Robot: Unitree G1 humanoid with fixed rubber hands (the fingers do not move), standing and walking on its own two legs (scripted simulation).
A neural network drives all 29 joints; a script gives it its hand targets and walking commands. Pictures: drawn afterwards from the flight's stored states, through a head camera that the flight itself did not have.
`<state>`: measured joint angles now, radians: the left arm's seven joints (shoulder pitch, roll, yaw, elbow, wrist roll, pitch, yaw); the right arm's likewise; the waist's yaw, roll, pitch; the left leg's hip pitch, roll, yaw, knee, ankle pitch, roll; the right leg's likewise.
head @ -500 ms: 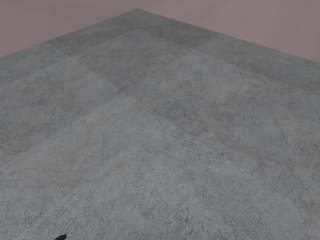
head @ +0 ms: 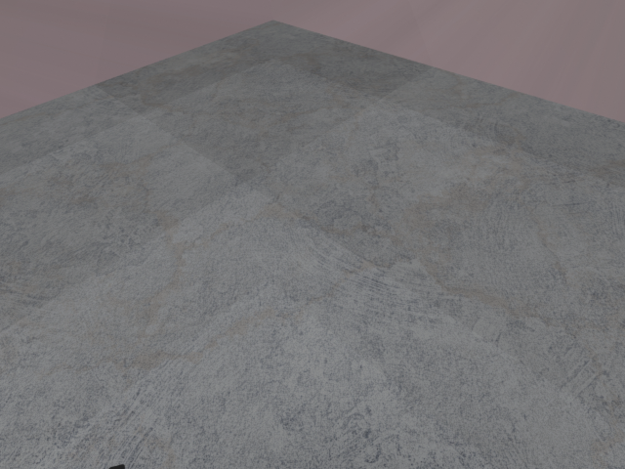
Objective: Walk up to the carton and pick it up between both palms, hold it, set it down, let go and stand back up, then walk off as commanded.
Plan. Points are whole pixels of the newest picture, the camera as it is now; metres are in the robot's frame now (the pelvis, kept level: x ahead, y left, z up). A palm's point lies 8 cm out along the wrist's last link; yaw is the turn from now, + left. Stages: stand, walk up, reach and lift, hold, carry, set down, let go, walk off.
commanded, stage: stand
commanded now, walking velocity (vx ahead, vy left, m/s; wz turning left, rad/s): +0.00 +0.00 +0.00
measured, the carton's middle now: out of the picture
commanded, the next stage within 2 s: walk up in 0.28 s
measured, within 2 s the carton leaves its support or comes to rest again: neither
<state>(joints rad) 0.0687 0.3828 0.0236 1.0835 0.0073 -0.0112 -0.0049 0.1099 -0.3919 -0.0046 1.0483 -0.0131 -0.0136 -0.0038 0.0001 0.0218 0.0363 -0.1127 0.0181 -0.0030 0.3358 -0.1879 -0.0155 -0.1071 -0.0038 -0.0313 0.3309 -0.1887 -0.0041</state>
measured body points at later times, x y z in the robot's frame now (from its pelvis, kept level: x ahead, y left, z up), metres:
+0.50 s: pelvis +0.00 +0.00 +0.00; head +0.01 +0.00 +0.45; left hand +0.12 +0.32 -0.11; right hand +0.11 -0.32 -0.12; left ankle +0.00 +0.13 -0.75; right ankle +0.00 -0.11 -0.75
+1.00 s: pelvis -0.05 +0.01 -0.02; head +0.00 +0.02 +0.42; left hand -0.08 +0.39 -0.10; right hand +0.23 -0.22 -0.11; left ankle -0.06 +0.17 -0.75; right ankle +0.02 -0.06 -0.74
